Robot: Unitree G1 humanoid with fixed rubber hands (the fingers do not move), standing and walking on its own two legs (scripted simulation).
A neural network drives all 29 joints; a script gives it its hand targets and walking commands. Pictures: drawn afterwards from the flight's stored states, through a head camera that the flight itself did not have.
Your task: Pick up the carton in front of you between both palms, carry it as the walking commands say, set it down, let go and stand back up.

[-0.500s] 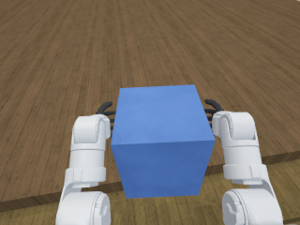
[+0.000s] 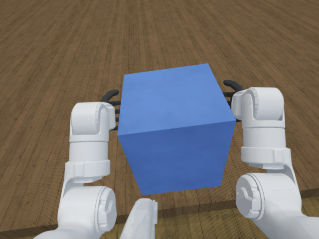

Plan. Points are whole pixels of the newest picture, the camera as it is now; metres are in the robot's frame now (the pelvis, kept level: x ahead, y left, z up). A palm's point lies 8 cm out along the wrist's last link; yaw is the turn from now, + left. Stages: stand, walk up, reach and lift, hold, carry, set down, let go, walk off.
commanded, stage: carry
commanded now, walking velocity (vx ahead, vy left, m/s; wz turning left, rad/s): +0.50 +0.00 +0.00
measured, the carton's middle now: (173, 131) +0.37 +0.02 +0.10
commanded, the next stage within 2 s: none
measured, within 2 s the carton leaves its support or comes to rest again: neither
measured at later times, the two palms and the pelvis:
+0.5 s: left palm (114, 2) +0.69 +0.21 +0.32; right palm out of the picture +0.67 -0.09 +0.33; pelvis +0.30 +0.08 +0.13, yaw +2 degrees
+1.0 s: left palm out of the picture +0.98 +0.26 +0.41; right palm out of the picture +1.02 -0.04 +0.40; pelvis +0.61 +0.05 +0.24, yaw +5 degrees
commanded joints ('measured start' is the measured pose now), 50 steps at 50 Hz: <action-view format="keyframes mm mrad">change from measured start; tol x32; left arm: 1 -921 -1105 -498 -195 -501 -31 -264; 50 -819 -1151 -527 -216 -448 -8 -248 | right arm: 1 -699 1017 482 -46 324 -49 156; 15 -871 1167 750 -489 588 -99 220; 33 -684 988 419 45 361 -7 265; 50 -697 1008 564 -226 331 -39 172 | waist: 1 -59 -104 -74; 5 -275 -330 -474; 8 -256 402 -738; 26 -172 69 -212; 32 6 352 -330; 35 13 -262 -561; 50 -18 -149 -430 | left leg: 1 83 68 121 -420 85 -19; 6 1104 -159 193 -1112 313 -8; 7 1375 60 -239 -1285 416 79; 8 1401 268 -815 -1496 575 221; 26 1259 149 -121 -1749 606 141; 32 1128 135 120 -1342 1856 22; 35 595 -191 -98 -241 385 -76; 39 349 -37 -154 -103 328 -36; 50 415 0 36 -1042 345 -41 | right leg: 1 -80 -176 114 -377 181 -182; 5 -27 -152 -111 188 1682 -104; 8 -536 199 161 1219 83 18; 13 -766 39 135 1417 145 -89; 24 -1301 -52 -96 1329 -111 -78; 32 -307 137 -298 499 172 -125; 34 103 -154 440 93 47 -244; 35 120 -267 814 -44 337 -353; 50 159 -191 83 47 545 -225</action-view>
